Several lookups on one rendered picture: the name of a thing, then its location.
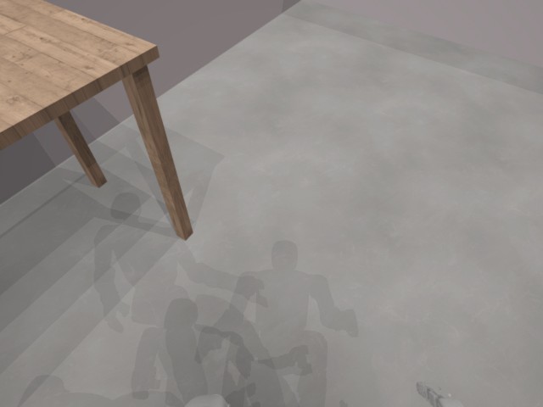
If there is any right robot hand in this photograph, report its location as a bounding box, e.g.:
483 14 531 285
417 382 463 407

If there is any table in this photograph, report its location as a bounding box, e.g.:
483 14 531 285
0 0 193 241

